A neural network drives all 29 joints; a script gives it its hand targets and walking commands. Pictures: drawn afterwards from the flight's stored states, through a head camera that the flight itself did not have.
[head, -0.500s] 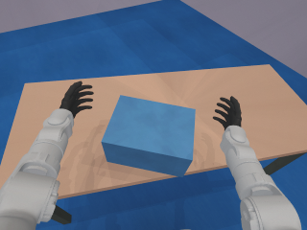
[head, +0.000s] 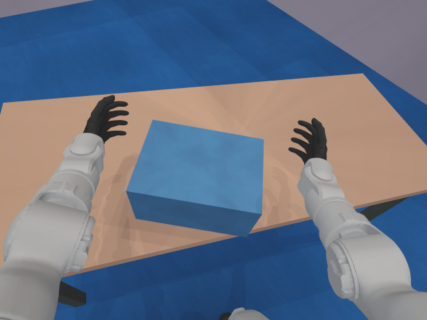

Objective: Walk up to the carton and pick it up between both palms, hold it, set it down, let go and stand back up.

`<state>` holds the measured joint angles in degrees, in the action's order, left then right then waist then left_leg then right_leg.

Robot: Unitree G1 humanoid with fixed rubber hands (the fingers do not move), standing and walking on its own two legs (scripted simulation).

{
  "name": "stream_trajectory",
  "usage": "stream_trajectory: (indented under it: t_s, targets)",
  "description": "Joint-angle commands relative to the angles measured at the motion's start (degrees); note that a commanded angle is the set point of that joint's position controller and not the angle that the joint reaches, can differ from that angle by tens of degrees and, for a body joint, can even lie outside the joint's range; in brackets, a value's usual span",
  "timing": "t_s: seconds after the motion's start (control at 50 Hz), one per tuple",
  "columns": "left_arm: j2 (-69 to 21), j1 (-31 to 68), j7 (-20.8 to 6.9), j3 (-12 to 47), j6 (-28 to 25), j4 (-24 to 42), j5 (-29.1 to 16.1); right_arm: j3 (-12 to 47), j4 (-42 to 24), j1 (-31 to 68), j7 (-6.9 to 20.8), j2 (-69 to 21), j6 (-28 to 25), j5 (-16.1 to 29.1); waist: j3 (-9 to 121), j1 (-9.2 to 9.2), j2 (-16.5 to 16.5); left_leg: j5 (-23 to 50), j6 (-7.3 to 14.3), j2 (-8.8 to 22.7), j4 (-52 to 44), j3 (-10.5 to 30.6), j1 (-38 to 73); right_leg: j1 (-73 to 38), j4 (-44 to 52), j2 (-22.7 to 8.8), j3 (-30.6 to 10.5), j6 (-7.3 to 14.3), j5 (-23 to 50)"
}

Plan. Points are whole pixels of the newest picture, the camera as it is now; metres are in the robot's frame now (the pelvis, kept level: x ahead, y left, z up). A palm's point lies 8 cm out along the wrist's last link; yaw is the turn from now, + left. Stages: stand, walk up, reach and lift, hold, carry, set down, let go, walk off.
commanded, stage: reach and lift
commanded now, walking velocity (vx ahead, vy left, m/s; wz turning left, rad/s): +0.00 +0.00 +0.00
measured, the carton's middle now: (199, 179) +0.42 -0.06 -0.07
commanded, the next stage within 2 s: none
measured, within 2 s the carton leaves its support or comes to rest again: neither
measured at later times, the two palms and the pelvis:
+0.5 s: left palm (117, 171) +0.46 +0.13 -0.06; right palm (285, 196) +0.34 -0.25 -0.07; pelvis -0.02 +0.00 -0.06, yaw -1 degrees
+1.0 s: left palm (122, 168) +0.47 +0.11 -0.06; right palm (282, 190) +0.35 -0.24 -0.06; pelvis -0.02 +0.01 -0.07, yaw -2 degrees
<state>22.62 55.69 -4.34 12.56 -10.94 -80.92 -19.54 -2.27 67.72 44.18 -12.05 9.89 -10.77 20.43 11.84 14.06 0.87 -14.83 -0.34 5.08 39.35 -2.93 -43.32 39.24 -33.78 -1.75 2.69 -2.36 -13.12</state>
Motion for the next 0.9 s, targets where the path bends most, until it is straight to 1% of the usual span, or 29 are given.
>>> stream_trajectory:
  t_s: [0.0,0.04,0.08,0.12,0.16,0.18,0.22,0.26,0.28,0.3,0.32,0.34,0.36,0.38,0.4,0.42,0.44,0.46,0.54,0.6,0.62,0.64,0.7,0.72,0.76,0.78,0.82,0.86,0.88]
  targets:
    - [10.2,30.4,1.2,-3.0,-5.6,10.1,2.2,0.0,-9.9,25.6,0.0,11.7,-5.4,1.8,39.2,-1.05,13.5,19.9,-4.6,-5.8,0.9,4.5,36.0,2.1,3.2,3.5,2.9,3.8,19.1]
    - [8.7,32.5,1.2,-0.1,-7.5,8.4,-1.1,-1.1,-7.3,26.9,0.2,10.3,-5.9,1.3,38.9,0.25,14.0,17.1,-4.0,-5.5,3.3,4.7,32.3,5.9,1.8,2.9,2.2,3.9,16.4]
    - [8.8,30.4,0.6,-1.4,-8.7,3.1,-0.1,-0.9,-6.7,24.7,0.2,8.9,-6.5,-1.6,35.3,-0.1,9.3,16.0,-3.4,-5.6,5.0,5.4,28.8,8.5,0.5,3.1,2.4,2.9,16.4]
    - [6.2,29.6,0.7,-0.1,-9.8,4.3,-0.7,-1.5,-4.2,23.0,0.2,8.1,-7.7,-1.2,38.2,1.55,11.4,16.7,-3.9,-5.4,5.7,5.1,29.5,9.8,-0.9,3.3,3.4,3.7,16.2]
    - [6.1,29.6,0.5,1.0,-10.4,0.7,-0.6,-1.1,-4.1,24.4,0.3,9.5,-8.3,-1.4,40.4,1.55,10.0,15.5,-4.2,-5.5,6.5,5.3,28.0,10.9,-1.7,3.2,3.3,3.5,15.6]
    - [6.8,32.4,1.0,0.2,-11.7,5.7,-1.0,-2.3,-6.7,25.9,0.3,9.1,-9.5,-2.6,46.4,1.51,12.8,17.7,-4.3,-5.3,7.8,4.9,29.3,10.8,-2.2,3.1,3.2,3.7,17.6]
    - [8.0,33.6,1.2,-0.7,-12.3,4.8,0.0,-3.9,-6.6,26.1,0.1,9.4,-11.1,-3.6,47.2,1.78,12.9,15.5,-4.7,-5.8,9.6,5.2,27.4,14.7,-4.1,3.1,3.7,3.2,14.3]
    - [6.1,30.3,1.0,-1.3,-13.7,2.1,0.5,-1.0,-5.5,23.5,0.1,5.6,-12.0,-3.8,47.7,-0.72,9.9,16.5,-4.1,-5.4,12.2,5.3,23.0,15.2,-6.9,2.5,3.3,1.5,16.1]
    - [5.6,29.2,0.8,-0.6,-13.7,-1.2,-0.3,-3.5,-5.6,23.7,-0.2,7.6,-12.6,-5.4,45.9,1.08,8.8,14.9,-4.6,-6.0,12.6,5.5,21.8,17.4,-7.9,2.9,4.1,1.3,15.8]
    - [7.3,32.1,1.1,-2.4,-15.0,6.5,1.1,-5.2,-11.3,25.8,-0.5,8.9,-14.4,-6.1,53.9,1.4,9.5,16.9,-5.1,-5.9,13.8,4.5,23.6,14.5,-8.4,3.4,4.2,1.2,17.0]
    - [6.7,31.5,1.2,-2.2,-15.0,3.2,1.8,-5.1,-6.0,24.7,-0.6,8.4,-14.7,-5.6,51.7,1.65,10.4,15.6,-5.4,-6.1,14.2,5.1,22.8,16.7,-7.9,3.2,4.1,1.5,14.5]
    - [6.0,32.6,1.6,-0.9,-15.0,7.0,0.7,-5.4,-6.1,25.3,-0.2,8.8,-14.6,-5.0,54.5,1.63,13.7,17.1,-6.5,-5.8,14.6,4.8,26.1,18.1,-8.1,3.7,4.9,2.1,14.5]
    - [5.4,30.5,1.2,-2.0,-14.9,1.8,2.1,-5.1,-4.6,24.2,-0.3,7.3,-15.1,-5.7,50.9,-0.31,12.8,14.0,-6.0,-6.0,15.6,4.8,21.4,19.9,-10.8,3.2,4.4,1.6,11.7]
    - [5.6,30.3,1.4,-2.2,-14.9,0.8,1.8,-4.5,-4.7,23.6,-0.4,7.5,-15.7,-6.3,52.1,0.44,11.3,17.0,-5.6,-6.1,17.6,5.4,21.0,20.1,-12.2,3.3,4.5,1.1,14.5]
    - [5.6,30.4,1.6,-2.8,-15.1,6.9,2.9,-5.6,-7.5,24.3,-0.3,8.6,-16.3,-6.7,55.6,1.19,12.5,17.8,-6.5,-5.8,17.4,5.1,24.1,19.6,-11.6,4.0,5.3,1.1,15.2]
    - [7.9,33.6,1.8,-5.3,-15.5,4.4,3.1,-5.1,-9.4,27.6,-0.3,9.2,-17.0,-6.4,57.1,-0.85,10.9,17.4,-6.1,-5.9,18.7,4.3,21.7,18.1,-11.9,4.1,3.9,0.7,14.4]
    - [7.1,30.4,1.9,-3.0,-15.2,5.7,2.7,-6.0,-7.5,24.6,-0.5,8.7,-16.9,-6.6,56.6,0.77,12.4,15.5,-6.4,-6.3,18.8,5.0,21.4,20.3,-12.6,3.9,4.5,1.2,13.5]
    - [6.8,29.9,1.4,-3.8,-14.6,6.2,3.2,-5.7,-7.2,23.4,-0.9,8.1,-17.2,-6.4,57.4,0.65,11.9,18.9,-6.3,-6.2,20.1,4.4,22.0,18.6,-13.1,4.1,4.2,0.8,18.3]
    - [6.5,29.5,2.0,-4.1,-14.3,10.5,4.9,-5.2,-5.4,22.1,-0.3,8.3,-17.7,-5.4,59.0,0.68,15.9,23.4,-7.4,-5.7,21.6,4.9,25.0,21.9,-13.2,4.8,4.5,1.0,16.2]
    - [6.5,31.7,2.2,-5.4,-13.8,8.7,3.9,-5.9,-6.0,25.5,-0.1,9.3,-17.4,-5.8,55.5,0.92,11.4,17.3,-6.6,-6.0,21.7,4.0,19.7,21.6,-14.6,4.8,4.9,-0.1,14.1]
    - [7.3,30.0,2.3,-5.2,-14.9,10.9,3.2,-4.6,-6.7,23.5,-0.3,7.7,-17.4,-5.5,59.5,-0.19,11.5,18.5,-6.0,-6.1,22.9,4.0,18.1,19.4,-16.2,4.3,4.5,0.4,16.7]
    - [4.6,30.8,2.3,-1.9,-14.2,11.9,2.9,-5.1,-4.1,23.4,-0.2,6.5,-17.0,-5.1,57.0,2.05,13.8,19.4,-6.8,-5.9,23.0,4.9,20.6,22.3,-15.7,4.5,5.4,0.5,15.4]
    - [4.7,29.2,2.1,-3.4,-13.8,11.6,3.3,-4.0,-5.0,23.6,0.1,7.5,-17.5,-4.0,54.8,0.21,14.7,20.0,-7.5,-5.8,22.5,4.8,22.8,23.4,-15.3,4.9,5.6,0.4,14.1]
    - [4.0,29.9,2.2,-2.9,-13.3,8.8,3.4,-5.1,-3.3,25.3,0.2,7.9,-17.3,-4.8,52.7,1.59,11.6,20.9,-7.3,-5.4,22.9,4.9,20.7,24.5,-15.5,5.4,6.2,0.0,13.5]
    - [3.1,28.2,1.9,-2.3,-12.6,9.4,3.2,-4.4,-5.1,25.2,-0.1,7.4,-17.0,-4.0,52.2,0.65,14.1,17.4,-7.3,-5.5,21.7,5.3,22.9,25.7,-14.6,5.0,5.9,0.6,12.2]
    - [3.6,30.4,1.7,-1.8,-12.5,7.3,2.6,-4.3,-1.5,24.7,-0.3,6.7,-16.3,-3.8,49.7,2.13,13.5,14.8,-6.5,-5.8,21.6,5.6,20.8,25.1,-14.4,4.8,5.3,0.8,10.1]
    - [2.5,31.5,2.4,-0.9,-12.7,9.3,1.4,-3.0,-5.4,27.6,0.5,6.8,-16.3,-3.3,50.7,-0.08,13.9,13.7,-6.9,-5.8,21.7,5.4,20.8,26.4,-14.6,4.7,5.4,0.8,8.1]
    - [2.5,34.2,2.5,0.1,-12.8,8.5,2.5,-4.8,-0.9,28.5,0.2,6.0,-15.1,-4.1,48.7,2.8,14.7,11.1,-6.7,-5.6,21.1,5.3,17.7,27.3,-14.3,4.4,5.2,0.7,5.8]
    - [2.7,32.8,2.3,-0.7,-12.5,5.2,1.5,-4.1,-3.7,29.2,-0.1,6.1,-14.7,-5.3,47.4,1.02,10.3,10.9,-6.0,-5.8,21.5,5.0,17.7,25.6,-15.0,4.2,5.4,0.2,7.4]
